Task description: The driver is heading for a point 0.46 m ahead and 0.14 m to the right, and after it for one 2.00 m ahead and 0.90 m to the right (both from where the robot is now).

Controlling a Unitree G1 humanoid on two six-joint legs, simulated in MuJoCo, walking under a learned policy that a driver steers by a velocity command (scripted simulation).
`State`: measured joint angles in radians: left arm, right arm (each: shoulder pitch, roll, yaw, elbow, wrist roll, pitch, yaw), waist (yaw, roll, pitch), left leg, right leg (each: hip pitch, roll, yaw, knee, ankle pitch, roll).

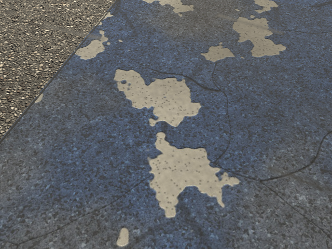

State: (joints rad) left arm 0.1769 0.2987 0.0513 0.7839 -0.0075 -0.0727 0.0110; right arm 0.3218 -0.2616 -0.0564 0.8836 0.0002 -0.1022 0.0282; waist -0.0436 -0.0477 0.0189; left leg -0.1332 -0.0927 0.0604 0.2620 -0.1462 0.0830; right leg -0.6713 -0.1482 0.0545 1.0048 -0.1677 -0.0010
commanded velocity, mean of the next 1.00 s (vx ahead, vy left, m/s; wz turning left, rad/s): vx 0.30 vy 0.00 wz -0.38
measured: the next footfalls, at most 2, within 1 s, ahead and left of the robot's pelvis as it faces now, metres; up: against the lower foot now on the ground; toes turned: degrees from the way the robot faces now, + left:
right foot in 0.26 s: +0.34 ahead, -0.15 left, +0.00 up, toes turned -4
left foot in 0.74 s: +0.57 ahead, +0.00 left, +0.00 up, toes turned -21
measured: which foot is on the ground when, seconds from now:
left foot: down 0.00-0.26, up 0.28-0.72, down 0.74-1.00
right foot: up 0.00-0.24, down 0.26-0.74, up 0.76-1.00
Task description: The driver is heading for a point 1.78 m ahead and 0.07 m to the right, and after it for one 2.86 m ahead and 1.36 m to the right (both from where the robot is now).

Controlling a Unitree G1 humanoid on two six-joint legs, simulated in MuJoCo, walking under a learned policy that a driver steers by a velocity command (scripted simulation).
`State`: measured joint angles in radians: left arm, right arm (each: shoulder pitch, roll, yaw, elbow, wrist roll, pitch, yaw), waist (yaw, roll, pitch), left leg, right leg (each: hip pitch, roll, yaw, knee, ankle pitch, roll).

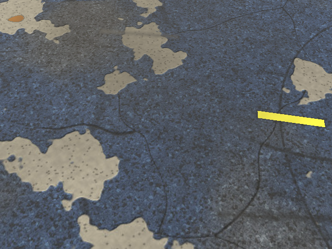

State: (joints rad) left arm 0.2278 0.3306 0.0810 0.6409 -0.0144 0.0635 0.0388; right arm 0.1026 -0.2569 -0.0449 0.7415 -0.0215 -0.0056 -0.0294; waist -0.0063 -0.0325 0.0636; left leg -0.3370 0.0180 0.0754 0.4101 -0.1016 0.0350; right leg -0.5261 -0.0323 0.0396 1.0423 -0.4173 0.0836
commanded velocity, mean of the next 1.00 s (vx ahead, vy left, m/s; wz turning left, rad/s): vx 0.01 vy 0.00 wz -0.25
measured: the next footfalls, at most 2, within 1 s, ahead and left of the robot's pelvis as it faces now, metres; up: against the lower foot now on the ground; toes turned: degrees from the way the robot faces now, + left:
right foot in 0.18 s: +0.04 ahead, -0.15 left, +0.00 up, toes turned -9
left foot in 0.58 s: +0.08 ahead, +0.09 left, +0.00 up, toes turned -13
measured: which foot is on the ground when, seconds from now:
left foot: down 0.00-0.18, up 0.20-0.56, down 0.58-1.00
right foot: up 0.00-0.16, down 0.18-1.00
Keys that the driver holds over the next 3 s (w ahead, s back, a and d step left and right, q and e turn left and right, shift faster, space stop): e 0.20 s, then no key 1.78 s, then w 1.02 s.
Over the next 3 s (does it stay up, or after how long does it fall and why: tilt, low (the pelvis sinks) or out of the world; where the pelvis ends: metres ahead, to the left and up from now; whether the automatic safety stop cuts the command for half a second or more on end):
stays up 0.43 -0.09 0.01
